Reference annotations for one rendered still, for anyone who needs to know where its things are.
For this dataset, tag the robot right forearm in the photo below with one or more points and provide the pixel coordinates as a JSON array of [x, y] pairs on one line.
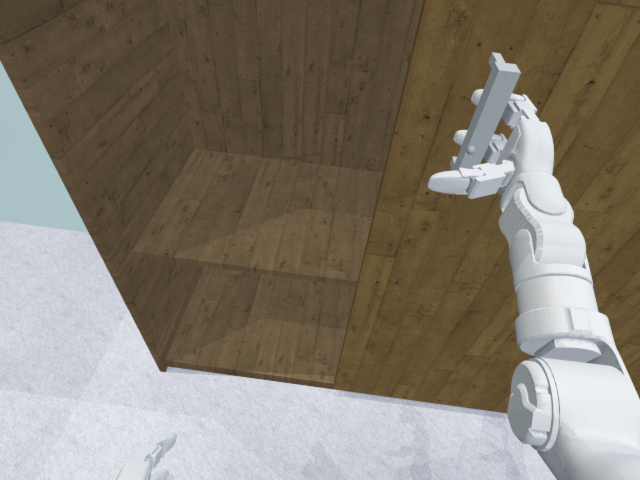
[[558, 313]]

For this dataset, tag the robot right hand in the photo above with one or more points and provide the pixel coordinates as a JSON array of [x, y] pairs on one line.
[[529, 148]]

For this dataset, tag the wardrobe door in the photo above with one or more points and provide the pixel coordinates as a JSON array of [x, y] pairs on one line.
[[434, 310]]

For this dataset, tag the handle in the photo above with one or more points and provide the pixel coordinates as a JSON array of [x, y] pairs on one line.
[[495, 96]]

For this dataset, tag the right robot upper arm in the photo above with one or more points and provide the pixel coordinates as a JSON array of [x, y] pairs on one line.
[[583, 419]]

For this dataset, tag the robot left hand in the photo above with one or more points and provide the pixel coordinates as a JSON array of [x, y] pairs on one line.
[[148, 455]]

